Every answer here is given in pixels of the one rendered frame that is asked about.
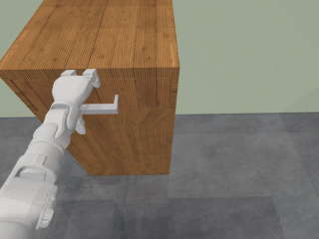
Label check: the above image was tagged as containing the left robot forearm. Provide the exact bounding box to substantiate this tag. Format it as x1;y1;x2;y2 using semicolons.
0;101;81;201

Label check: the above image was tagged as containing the cabinet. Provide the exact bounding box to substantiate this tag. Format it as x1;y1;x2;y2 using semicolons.
0;0;180;176

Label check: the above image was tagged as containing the robot left hand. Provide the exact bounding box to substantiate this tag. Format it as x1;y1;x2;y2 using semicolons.
52;69;101;134

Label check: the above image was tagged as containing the handle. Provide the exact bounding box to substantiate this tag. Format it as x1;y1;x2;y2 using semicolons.
80;95;119;115

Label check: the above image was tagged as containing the robot left upper arm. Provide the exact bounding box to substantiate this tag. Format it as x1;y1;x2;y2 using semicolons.
0;176;59;239

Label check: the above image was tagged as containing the drawer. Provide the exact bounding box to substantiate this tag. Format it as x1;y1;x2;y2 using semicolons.
13;77;170;111

